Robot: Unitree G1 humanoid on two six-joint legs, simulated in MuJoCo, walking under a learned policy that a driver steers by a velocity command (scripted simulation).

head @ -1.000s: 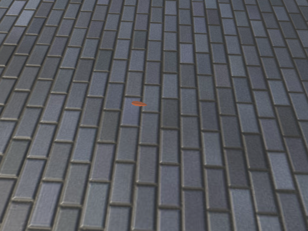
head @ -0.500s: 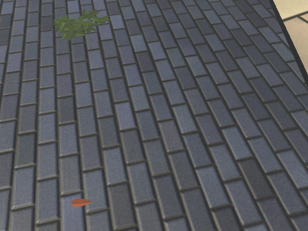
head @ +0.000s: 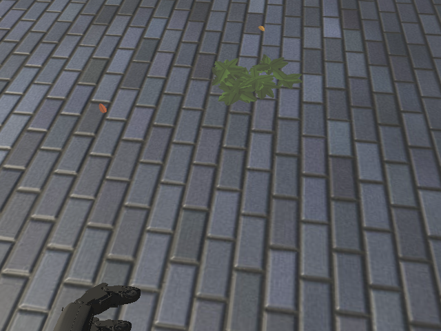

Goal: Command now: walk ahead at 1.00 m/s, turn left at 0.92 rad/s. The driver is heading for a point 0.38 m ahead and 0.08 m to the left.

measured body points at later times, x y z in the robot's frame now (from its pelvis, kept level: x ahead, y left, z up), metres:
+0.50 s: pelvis +0.40 -0.04 +0.00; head +0.45 -0.02 +0.45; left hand +0.29 +0.24 -0.12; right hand +0.73 -0.16 -0.05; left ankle +0.52 +0.11 -0.70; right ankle +0.36 -0.19 -0.73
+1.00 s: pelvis +0.54 -0.02 +0.00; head +0.55 -0.03 +0.45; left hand +0.56 +0.26 -0.12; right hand +0.75 -0.21 -0.13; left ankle +0.55 +0.11 -0.73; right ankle +0.60 -0.14 -0.73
